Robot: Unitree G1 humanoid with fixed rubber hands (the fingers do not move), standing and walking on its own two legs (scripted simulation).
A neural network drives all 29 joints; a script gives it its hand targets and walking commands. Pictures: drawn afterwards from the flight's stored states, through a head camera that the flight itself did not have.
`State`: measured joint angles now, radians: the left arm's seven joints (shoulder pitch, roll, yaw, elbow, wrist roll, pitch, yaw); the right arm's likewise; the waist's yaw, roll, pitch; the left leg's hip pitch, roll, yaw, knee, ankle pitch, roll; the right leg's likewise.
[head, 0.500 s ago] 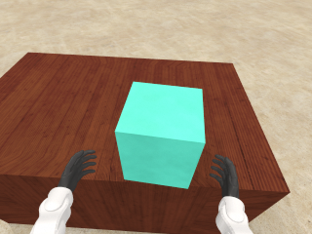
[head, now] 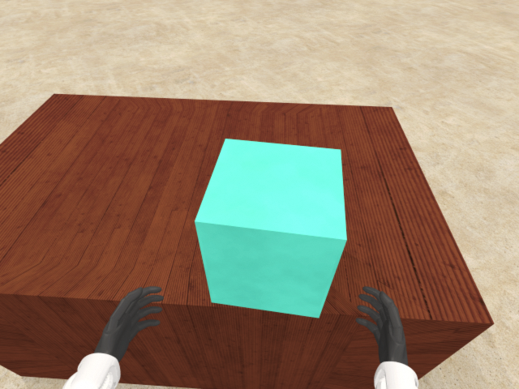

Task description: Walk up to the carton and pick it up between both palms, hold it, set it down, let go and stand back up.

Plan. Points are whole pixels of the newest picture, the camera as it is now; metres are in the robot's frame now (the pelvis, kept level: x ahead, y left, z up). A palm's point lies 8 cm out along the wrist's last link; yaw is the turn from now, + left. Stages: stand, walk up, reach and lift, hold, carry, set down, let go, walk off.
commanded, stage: set down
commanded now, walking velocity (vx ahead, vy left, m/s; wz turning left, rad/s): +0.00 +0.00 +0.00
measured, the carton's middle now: (272, 229) +0.41 +0.01 +0.01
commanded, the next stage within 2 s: let go in 1.20 s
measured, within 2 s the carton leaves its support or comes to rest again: neither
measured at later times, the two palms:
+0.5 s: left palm (138, 370) +0.19 +0.21 -0.05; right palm (426, 370) +0.19 -0.22 -0.05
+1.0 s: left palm (150, 387) +0.17 +0.20 -0.07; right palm (444, 385) +0.17 -0.25 -0.07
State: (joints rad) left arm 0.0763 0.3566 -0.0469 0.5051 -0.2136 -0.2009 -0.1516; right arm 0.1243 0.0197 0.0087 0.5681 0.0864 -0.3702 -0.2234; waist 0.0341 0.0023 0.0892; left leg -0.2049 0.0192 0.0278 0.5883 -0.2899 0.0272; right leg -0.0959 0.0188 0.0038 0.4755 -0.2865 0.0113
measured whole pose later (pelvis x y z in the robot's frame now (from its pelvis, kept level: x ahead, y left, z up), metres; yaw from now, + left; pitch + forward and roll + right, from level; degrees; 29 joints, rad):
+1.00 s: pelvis +0.02 -0.03 +0.01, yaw -1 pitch -5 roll +0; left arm 0.20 0.21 0.01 0.56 0.00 0.09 -0.02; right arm 0.16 -0.17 -0.01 0.76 -0.01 -0.21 -0.01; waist 0.03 -0.01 0.08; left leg -0.08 0.03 0.04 0.36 -0.20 -0.02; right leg -0.02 0.03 0.02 0.35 -0.24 -0.02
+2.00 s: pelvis +0.01 -0.02 +0.01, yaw +0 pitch -3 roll -1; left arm 0.31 0.26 0.02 0.66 0.01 -0.02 0.01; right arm 0.27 -0.25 -0.02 0.78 -0.02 -0.03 0.00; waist 0.01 0.01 0.00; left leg -0.20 0.00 0.03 0.49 -0.24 0.02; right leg -0.12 0.00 0.00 0.46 -0.28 0.01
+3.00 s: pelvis -0.02 -0.02 +0.00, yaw +2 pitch -3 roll +0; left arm 0.41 0.24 -0.02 0.81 0.01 -0.02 0.02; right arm 0.35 -0.24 0.00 0.85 -0.01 0.00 -0.01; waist -0.01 0.02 0.00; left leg -0.26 0.00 0.00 0.50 -0.20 0.01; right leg -0.19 0.00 -0.02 0.51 -0.27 -0.01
